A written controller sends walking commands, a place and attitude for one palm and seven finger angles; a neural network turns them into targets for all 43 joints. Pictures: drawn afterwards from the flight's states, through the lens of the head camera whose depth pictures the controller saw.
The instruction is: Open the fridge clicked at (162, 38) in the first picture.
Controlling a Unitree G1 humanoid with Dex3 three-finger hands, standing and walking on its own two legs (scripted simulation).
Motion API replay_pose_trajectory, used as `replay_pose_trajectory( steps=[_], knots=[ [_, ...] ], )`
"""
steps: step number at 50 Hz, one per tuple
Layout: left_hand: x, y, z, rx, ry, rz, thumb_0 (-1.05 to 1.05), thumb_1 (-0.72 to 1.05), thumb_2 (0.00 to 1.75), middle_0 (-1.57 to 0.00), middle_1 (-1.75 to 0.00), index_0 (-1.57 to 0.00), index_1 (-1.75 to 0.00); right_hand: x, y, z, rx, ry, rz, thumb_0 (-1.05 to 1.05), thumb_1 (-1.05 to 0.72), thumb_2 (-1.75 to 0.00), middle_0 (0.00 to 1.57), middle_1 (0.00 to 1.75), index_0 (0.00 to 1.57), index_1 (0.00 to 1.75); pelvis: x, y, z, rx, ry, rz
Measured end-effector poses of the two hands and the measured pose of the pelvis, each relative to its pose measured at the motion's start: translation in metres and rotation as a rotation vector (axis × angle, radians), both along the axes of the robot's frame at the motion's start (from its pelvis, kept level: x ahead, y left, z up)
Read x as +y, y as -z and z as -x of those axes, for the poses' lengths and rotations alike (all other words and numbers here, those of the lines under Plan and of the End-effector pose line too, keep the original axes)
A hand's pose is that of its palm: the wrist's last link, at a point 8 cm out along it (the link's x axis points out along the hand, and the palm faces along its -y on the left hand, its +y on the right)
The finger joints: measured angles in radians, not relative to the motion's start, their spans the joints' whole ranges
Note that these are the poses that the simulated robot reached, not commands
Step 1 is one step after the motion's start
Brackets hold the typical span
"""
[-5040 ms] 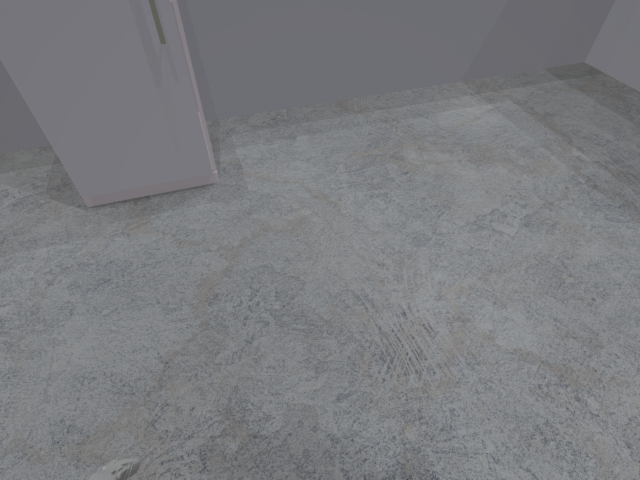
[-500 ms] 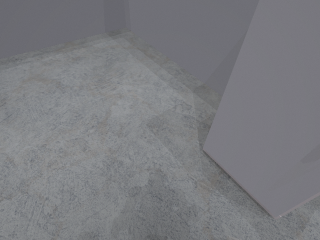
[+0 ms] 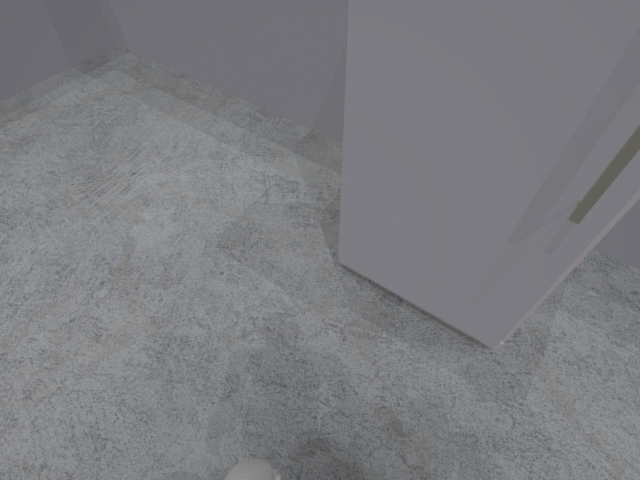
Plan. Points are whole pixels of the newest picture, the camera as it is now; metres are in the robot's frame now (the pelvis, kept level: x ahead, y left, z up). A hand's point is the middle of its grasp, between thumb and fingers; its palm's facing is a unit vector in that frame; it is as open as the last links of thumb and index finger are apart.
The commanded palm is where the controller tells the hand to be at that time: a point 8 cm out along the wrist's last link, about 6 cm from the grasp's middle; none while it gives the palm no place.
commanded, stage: turn to face it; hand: right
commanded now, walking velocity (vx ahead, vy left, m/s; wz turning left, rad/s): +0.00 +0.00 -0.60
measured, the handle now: out of the picture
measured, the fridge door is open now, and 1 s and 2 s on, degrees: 0 0 0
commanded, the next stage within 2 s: take the last steps up to it in 0.68 s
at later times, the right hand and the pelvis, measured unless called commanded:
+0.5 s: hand out of the picture -0.02 -0.12 -0.14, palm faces +0.33 +0.90 -0.29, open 7.4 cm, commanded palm none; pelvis -0.03 +0.09 +0.00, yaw -19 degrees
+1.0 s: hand out of the picture -0.14 -0.14 -0.18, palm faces +0.49 +0.85 -0.20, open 7.4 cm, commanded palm none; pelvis -0.06 +0.04 +0.00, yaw -27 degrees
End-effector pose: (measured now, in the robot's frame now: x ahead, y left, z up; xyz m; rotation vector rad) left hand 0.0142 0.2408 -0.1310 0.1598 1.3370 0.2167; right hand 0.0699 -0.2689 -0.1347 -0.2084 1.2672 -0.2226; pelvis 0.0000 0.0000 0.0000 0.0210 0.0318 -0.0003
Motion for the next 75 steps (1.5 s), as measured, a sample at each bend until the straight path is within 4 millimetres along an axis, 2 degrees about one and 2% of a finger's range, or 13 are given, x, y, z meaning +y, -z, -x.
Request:
replay_pose_trajectory(
  steps=[6,10,15,20,27,36,40,48,55,62,66,70,75],
  knots=[
    [0.036,0.011,-0.023,-0.033,0.066,0.008,0.0,0.9,0.89,-0.21,-0.3,-0.21,-0.3,0.032,-0.012,-0.019,-0.118,0.012,0.009,0.01,-0.91,-0.9,0.19,0.3,0.19,0.3,0.026,0.005,0.008,-0.009,0.074,0.021],
    [0.065,0.027,-0.044,-0.067,0.11,0.026,0.0,0.9,0.89,-0.21,-0.3,-0.2,-0.3,0.059,-0.019,-0.018,-0.201,0.026,0.033,0.01,-0.91,-0.9,0.2,0.3,0.19,0.3,0.05,0.013,0.013,-0.02,0.126,0.038],
    [0.084,0.021,-0.073,-0.099,0.188,0.04,0.0,0.9,0.89,-0.2,-0.3,-0.2,-0.3,0.084,-0.034,0.015,-0.205,0.087,0.046,0.01,-0.91,-0.9,0.2,0.3,0.2,0.3,0.069,0.004,0.018,-0.038,0.202,0.074],
    [0.089,0.016,-0.092,-0.106,0.271,0.052,0.0,0.91,0.9,-0.2,-0.3,-0.2,-0.3,0.098,-0.035,0.058,-0.157,0.168,0.045,0.01,-0.91,-0.9,0.2,0.3,0.2,0.3,0.082,-0.001,0.023,-0.042,0.269,0.091],
    [0.071,0.015,-0.111,-0.064,0.402,0.051,0.0,0.91,0.9,-0.2,-0.3,-0.2,-0.3,0.107,-0.022,0.136,-0.044,0.312,0.027,0.01,-0.91,-0.9,0.2,0.3,0.2,0.3,0.085,0.0,0.031,-0.033,0.349,0.085],
    [0.0,0.006,-0.139,-0.166,0.569,0.041,0.0,0.91,0.9,-0.2,-0.3,-0.2,-0.3,0.101,0.012,0.245,0.123,0.481,-0.041,0.01,-0.91,-0.9,0.2,0.3,0.2,0.3,0.061,0.013,0.054,-0.023,0.426,0.03],
    [-0.024,-0.004,-0.132,-0.191,0.618,0.031,0.0,0.9,0.89,-0.2,-0.3,-0.2,-0.3,0.093,0.022,0.267,0.153,0.525,-0.066,0.01,-0.91,-0.9,0.2,0.3,0.2,0.3,0.053,0.012,0.063,-0.04,0.448,0.038],
    [-0.031,-0.011,-0.097,-0.175,0.585,0.046,0.0,0.91,0.89,-0.21,-0.3,-0.21,-0.3,0.087,0.013,0.247,0.063,0.502,-0.097,0.01,-0.91,-0.9,0.19,0.3,0.19,0.3,0.043,0.0,0.066,-0.056,0.468,0.027],
    [0.011,0.002,-0.053,-0.049,0.488,0.026,-0.01,0.92,0.89,-0.21,-0.3,-0.21,-0.3,0.087,0.006,0.195,-0.007,0.44,-0.097,0.01,-0.91,-0.9,0.19,0.3,0.19,0.3,0.046,-0.001,0.049,-0.051,0.469,0.042],
    [0.057,0.029,-0.019,0.165,0.415,0.025,0.0,0.91,0.89,-0.2,-0.3,-0.2,-0.3,0.094,0.005,0.132,-0.092,0.401,-0.049,0.01,-0.91,-0.9,0.2,0.3,0.19,0.3,0.061,0.013,0.014,-0.055,0.477,0.046],
    [0.057,0.024,-0.039,0.209,0.443,0.033,0.0,0.91,0.89,-0.2,-0.3,-0.2,-0.3,0.106,0.0,0.133,-0.092,0.476,-0.041,0.0,-0.92,-0.9,0.2,0.3,0.2,0.3,0.062,0.006,-0.006,-0.06,0.495,0.046],
    [0.039,0.017,-0.087,0.129,0.464,0.047,0.01,0.91,0.89,-0.2,-0.3,-0.2,-0.3,0.12,-0.001,0.151,0.01,0.514,-0.07,0.0,-0.93,-0.9,0.2,0.3,0.2,0.3,0.055,-0.001,-0.025,-0.055,0.501,0.045],
    [-0.003,0.012,-0.151,0.028,0.51,0.067,0.0,0.91,0.9,-0.2,-0.3,-0.2,-0.3,0.138,0.003,0.167,0.126,0.559,-0.147,0.0,-0.92,-0.9,0.2,0.3,0.2,0.3,0.035,-0.003,-0.047,-0.049,0.512,0.028]
  ],
)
